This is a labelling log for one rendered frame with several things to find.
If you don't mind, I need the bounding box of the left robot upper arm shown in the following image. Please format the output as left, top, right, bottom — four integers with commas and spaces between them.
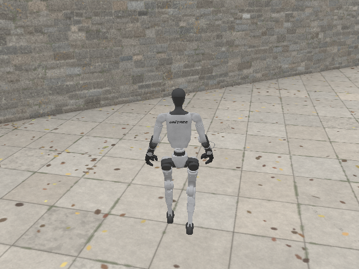
152, 113, 167, 143

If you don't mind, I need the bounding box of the humanoid robot head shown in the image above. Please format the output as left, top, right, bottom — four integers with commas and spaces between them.
170, 88, 188, 115

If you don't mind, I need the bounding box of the right robot upper arm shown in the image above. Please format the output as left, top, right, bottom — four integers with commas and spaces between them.
190, 113, 207, 143

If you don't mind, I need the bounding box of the left robot forearm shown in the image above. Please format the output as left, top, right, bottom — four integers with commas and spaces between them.
146, 135, 157, 156

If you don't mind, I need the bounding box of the left robot hand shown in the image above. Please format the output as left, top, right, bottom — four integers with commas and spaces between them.
145, 154, 158, 166

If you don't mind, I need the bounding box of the right robot forearm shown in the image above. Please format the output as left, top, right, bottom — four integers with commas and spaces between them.
201, 135, 213, 155

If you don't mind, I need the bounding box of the left robot shin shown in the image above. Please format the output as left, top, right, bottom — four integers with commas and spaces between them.
164, 181, 173, 216

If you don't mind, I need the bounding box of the right robot hand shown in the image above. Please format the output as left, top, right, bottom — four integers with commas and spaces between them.
201, 153, 214, 164

